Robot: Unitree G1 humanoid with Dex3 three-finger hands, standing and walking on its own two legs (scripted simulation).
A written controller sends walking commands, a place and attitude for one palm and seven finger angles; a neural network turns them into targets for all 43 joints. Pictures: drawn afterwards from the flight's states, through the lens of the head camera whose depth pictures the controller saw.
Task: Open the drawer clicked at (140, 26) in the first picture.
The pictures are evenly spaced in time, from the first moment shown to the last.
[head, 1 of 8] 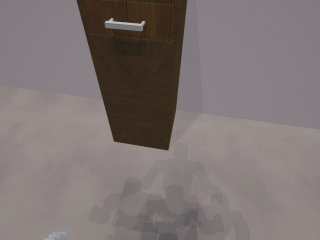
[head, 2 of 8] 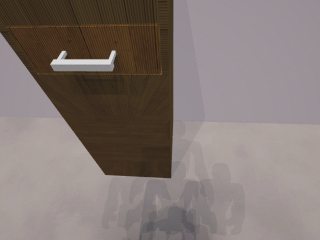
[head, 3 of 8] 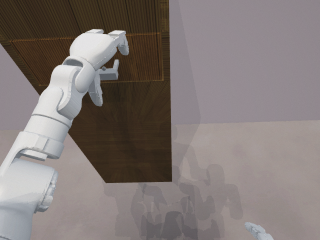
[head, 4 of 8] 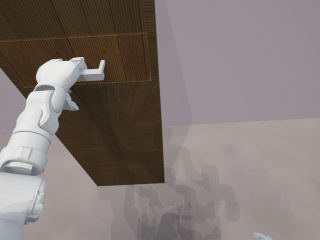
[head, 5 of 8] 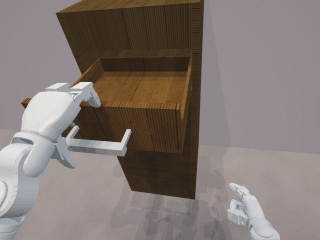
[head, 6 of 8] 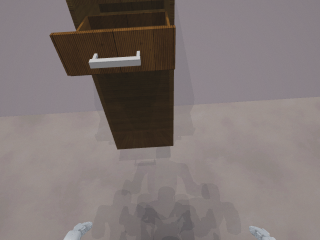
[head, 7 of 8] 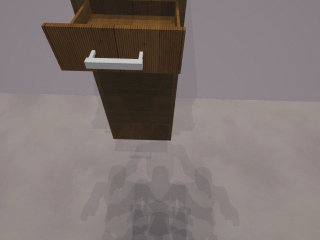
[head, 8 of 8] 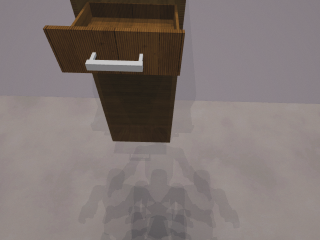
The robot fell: no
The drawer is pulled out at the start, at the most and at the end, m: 0.00 0.29 0.29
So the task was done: yes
